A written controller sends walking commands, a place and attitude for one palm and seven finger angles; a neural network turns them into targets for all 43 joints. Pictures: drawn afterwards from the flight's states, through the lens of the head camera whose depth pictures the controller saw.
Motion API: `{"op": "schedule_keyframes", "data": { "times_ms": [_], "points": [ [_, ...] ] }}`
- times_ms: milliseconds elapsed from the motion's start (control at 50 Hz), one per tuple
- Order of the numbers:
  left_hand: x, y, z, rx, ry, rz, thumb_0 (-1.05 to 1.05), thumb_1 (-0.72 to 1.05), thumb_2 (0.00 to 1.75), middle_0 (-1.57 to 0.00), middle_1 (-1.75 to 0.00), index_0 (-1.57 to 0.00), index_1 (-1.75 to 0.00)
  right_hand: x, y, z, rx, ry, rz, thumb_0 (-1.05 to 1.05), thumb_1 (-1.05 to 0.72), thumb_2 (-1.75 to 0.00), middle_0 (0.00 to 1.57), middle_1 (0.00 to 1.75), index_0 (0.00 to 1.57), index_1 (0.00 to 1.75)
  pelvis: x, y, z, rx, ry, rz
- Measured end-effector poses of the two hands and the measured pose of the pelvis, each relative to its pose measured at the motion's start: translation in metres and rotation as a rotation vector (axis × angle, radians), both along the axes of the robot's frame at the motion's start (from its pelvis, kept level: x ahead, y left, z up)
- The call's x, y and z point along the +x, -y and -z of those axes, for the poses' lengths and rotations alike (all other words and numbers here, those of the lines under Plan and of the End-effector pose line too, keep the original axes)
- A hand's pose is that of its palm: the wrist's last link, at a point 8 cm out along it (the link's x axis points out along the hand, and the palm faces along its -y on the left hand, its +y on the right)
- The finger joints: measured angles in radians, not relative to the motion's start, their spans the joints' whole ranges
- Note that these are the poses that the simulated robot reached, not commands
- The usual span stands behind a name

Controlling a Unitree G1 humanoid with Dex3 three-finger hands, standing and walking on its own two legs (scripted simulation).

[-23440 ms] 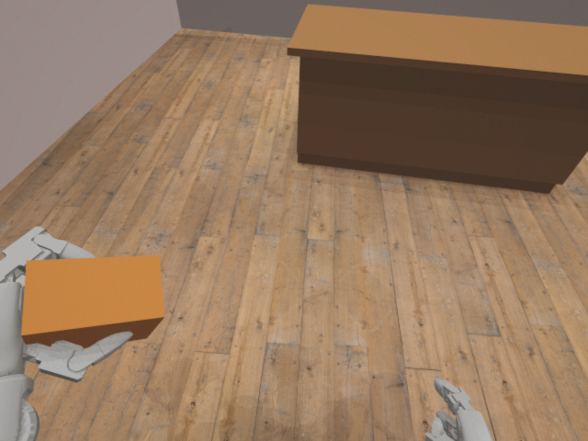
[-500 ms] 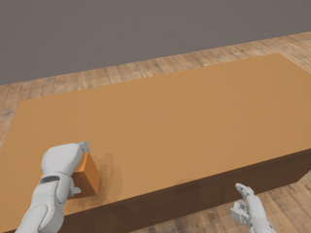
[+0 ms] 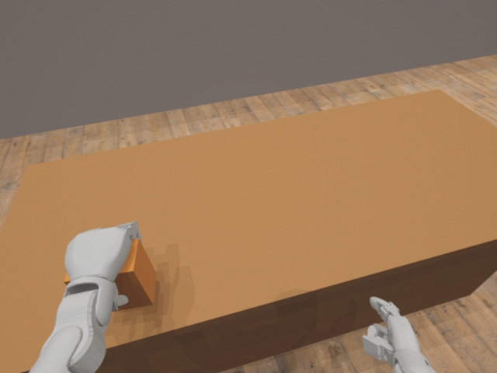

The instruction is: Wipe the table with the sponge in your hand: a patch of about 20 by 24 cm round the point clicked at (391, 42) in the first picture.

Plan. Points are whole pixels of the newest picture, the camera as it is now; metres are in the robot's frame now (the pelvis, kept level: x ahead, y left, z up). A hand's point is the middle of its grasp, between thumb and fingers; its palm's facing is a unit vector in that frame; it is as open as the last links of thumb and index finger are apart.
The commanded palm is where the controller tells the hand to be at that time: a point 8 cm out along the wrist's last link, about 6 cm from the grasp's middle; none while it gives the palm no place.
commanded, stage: move the sponge above the wiping area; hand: left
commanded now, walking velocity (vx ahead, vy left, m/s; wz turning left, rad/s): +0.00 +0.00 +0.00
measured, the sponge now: (119, 282) +0.23 +0.28 +0.00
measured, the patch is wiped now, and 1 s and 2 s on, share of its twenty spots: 0.00 0.00 0.00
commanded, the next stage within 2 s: none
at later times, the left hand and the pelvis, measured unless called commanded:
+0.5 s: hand (115, 266) +0.24 +0.28 +0.03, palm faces +0.00 -0.06 -1.00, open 10.0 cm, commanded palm +0.21 +0.27 +0.08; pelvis +0.00 -0.01 +0.00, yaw +0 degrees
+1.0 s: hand (115, 279) +0.23 +0.28 +0.01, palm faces -0.10 -0.12 -0.99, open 10.0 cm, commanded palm +0.21 +0.27 +0.08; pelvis +0.00 +0.00 +0.00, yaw +0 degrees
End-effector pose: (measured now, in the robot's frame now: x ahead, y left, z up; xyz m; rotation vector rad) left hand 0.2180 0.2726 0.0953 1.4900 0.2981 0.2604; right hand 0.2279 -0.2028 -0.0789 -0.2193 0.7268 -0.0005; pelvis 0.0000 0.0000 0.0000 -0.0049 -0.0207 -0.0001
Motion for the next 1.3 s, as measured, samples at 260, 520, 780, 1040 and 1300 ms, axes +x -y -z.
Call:
{"op": "schedule_keyframes", "data": {
  "times_ms": [260, 520, 780, 1040, 1300],
  "points": [
    [-0.004, 0.004, 0.032, -0.074, -0.153, -0.103, 0.00, -0.49, 1.04, -0.73, -1.31, -0.76, -1.32, -0.010, 0.015, 0.005, 0.017, -0.021, 0.041, 0.01, -0.91, -0.90, 0.20, 0.29, 0.20, 0.30, -0.003, 0.005, 0.000, 0.007, -0.012, -0.009],
    [0.006, -0.005, 0.010, -0.003, -0.015, -0.141, 0.00, -0.49, 1.04, -0.73, -1.31, -0.76, -1.31, -0.021, 0.024, 0.011, 0.044, -0.032, 0.086, 0.01, -0.91, -0.90, 0.20, 0.29, 0.20, 0.30, -0.004, 0.008, 0.001, 0.008, -0.019, 0.003],
    [0.001, 0.013, 0.020, -0.004, -0.021, 0.010, 0.00, -0.49, 1.04, -0.73, -1.31, -0.76, -1.31, -0.020, 0.028, 0.007, -0.009, -0.013, 0.069, 0.01, -0.91, -0.90, 0.20, 0.29, 0.20, 0.30, -0.004, 0.008, 0.003, 0.003, -0.012, 0.001],
    [-0.002, 0.000, 0.035, -0.070, -0.137, -0.135, 0.00, -0.49, 1.04, -0.73, -1.31, -0.76, -1.31, -0.009, 0.012, 0.002, 0.036, -0.001, 0.047, 0.01, -0.91, -0.90, 0.20, 0.29, 0.20, 0.30, -0.003, 0.005, 0.001, 0.006, -0.017, -0.010],
    [0.001, -0.008, 0.001, 0.013, 0.049, -0.138, 0.00, -0.49, 1.04, -0.73, -1.31, -0.76, -1.31, -0.006, 0.003, 0.003, 0.056, -0.007, 0.041, 0.01, -0.91, -0.90, 0.20, 0.29, 0.20, 0.30, -0.002, 0.003, 0.001, 0.006, -0.008, 0.004]
  ]
}}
